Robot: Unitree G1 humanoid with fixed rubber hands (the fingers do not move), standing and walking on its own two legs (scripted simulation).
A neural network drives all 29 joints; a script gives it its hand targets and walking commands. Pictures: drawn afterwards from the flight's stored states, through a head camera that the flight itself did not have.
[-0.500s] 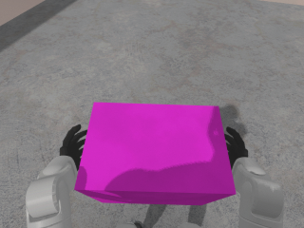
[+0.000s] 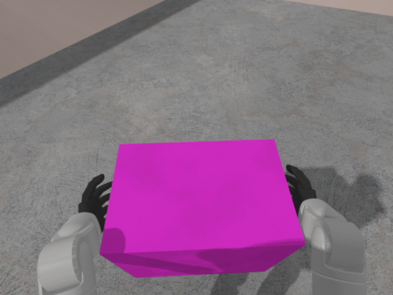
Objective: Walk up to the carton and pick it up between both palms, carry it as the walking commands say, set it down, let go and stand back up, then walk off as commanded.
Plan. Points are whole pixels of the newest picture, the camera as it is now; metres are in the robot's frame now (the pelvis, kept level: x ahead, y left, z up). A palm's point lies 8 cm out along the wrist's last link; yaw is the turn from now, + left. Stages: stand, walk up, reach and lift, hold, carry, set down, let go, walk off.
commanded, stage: carry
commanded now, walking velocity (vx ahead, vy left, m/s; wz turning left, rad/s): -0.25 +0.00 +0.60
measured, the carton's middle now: (199, 214) +0.27 +0.00 +0.02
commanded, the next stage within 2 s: none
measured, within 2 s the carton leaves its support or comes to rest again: neither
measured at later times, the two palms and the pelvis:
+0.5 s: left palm out of the picture +0.00 +0.26 +0.07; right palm out of the picture +0.10 -0.11 +0.07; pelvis -0.20 +0.02 +0.00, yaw +15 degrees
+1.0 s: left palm out of the picture -0.20 +0.26 +0.07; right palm out of the picture -0.04 -0.09 +0.06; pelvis -0.34 -0.01 +0.00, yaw +23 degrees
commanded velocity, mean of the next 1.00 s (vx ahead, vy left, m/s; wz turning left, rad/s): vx -0.12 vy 0.00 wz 0.28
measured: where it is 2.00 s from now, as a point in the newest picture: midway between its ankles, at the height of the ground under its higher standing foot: outside the picture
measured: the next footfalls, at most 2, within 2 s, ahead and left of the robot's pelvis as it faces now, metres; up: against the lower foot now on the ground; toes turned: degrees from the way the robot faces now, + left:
left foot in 0.08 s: -0.03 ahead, +0.13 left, +0.00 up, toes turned +8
right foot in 0.56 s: -0.20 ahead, -0.07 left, +0.00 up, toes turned +14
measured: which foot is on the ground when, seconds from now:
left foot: up 0.00-0.06, down 0.08-0.56, up 0.58-0.90, down 0.92-1.00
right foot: down 0.00-0.10, up 0.12-0.54, down 0.56-1.00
